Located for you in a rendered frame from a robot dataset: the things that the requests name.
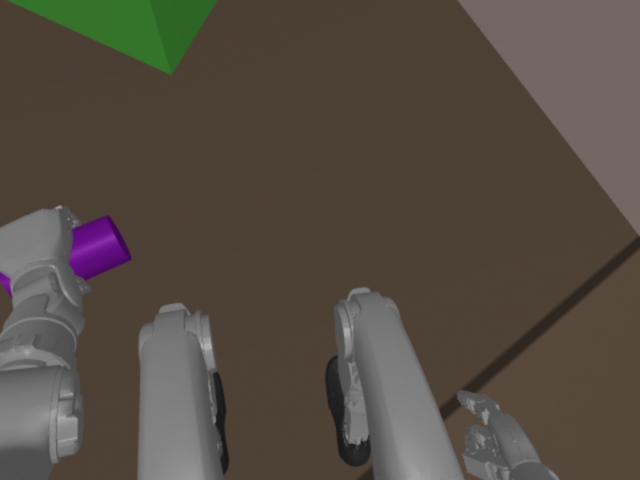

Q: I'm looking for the right robot foot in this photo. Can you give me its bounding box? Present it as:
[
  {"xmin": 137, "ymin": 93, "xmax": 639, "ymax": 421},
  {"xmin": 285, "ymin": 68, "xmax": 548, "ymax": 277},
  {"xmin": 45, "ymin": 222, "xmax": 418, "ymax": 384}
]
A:
[{"xmin": 325, "ymin": 355, "xmax": 371, "ymax": 467}]

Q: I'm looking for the can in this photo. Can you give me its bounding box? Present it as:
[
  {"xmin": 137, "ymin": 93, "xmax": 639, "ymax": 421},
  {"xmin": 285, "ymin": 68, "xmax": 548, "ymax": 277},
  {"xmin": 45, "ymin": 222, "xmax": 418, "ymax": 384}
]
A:
[{"xmin": 0, "ymin": 215, "xmax": 131, "ymax": 297}]

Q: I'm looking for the right robot arm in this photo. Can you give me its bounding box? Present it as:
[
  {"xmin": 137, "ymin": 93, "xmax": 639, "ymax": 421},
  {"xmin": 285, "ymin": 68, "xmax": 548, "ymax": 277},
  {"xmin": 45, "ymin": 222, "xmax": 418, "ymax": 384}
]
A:
[{"xmin": 509, "ymin": 462, "xmax": 559, "ymax": 480}]

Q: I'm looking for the right robot hand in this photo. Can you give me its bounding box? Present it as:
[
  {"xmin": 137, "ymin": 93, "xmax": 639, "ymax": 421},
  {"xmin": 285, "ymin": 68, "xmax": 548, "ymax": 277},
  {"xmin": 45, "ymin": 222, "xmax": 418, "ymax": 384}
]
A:
[{"xmin": 457, "ymin": 390, "xmax": 542, "ymax": 480}]

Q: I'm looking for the left robot foot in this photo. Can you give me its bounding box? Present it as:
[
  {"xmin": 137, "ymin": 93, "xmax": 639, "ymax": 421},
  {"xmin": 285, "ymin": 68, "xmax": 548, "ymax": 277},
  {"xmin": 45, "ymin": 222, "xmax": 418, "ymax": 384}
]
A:
[{"xmin": 213, "ymin": 372, "xmax": 229, "ymax": 475}]

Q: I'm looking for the left robot arm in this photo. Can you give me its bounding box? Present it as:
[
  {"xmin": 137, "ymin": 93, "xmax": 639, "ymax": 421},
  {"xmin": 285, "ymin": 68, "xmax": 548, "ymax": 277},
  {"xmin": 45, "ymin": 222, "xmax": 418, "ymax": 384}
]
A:
[{"xmin": 0, "ymin": 260, "xmax": 85, "ymax": 480}]

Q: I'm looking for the left robot hand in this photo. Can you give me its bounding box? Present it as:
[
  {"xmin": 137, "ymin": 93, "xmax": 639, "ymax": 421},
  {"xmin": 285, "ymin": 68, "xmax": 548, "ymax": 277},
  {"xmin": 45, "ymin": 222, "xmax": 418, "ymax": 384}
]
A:
[{"xmin": 0, "ymin": 205, "xmax": 92, "ymax": 296}]

